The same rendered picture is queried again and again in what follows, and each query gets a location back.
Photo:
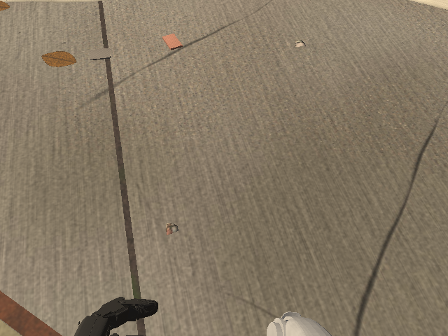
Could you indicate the robot right thigh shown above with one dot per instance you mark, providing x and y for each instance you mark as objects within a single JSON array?
[{"x": 296, "y": 326}]

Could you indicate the robot right shin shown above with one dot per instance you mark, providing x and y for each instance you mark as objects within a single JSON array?
[{"x": 289, "y": 313}]

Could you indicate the left robot hand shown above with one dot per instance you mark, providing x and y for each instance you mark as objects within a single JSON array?
[{"x": 115, "y": 313}]

